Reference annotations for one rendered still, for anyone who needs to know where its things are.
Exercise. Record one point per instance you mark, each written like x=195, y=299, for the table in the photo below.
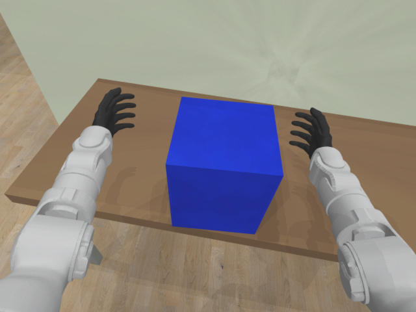
x=382, y=155

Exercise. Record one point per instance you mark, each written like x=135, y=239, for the left robot hand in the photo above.
x=106, y=115

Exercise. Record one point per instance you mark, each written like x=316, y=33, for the robot left forearm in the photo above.
x=75, y=190

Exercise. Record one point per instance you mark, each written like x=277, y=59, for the robot right forearm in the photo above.
x=351, y=213

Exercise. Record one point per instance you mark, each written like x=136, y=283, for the robot right upper arm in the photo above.
x=380, y=273

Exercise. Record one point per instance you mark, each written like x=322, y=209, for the carton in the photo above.
x=223, y=166

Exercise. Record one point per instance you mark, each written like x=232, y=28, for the right robot hand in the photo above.
x=319, y=130

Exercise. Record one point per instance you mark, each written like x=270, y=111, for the robot left upper arm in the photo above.
x=52, y=252

